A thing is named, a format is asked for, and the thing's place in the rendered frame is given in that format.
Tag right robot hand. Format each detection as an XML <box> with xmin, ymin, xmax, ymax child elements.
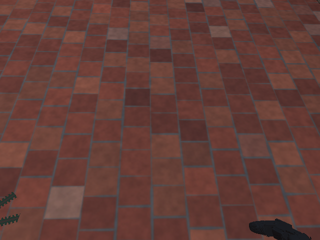
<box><xmin>249</xmin><ymin>218</ymin><xmax>312</xmax><ymax>240</ymax></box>

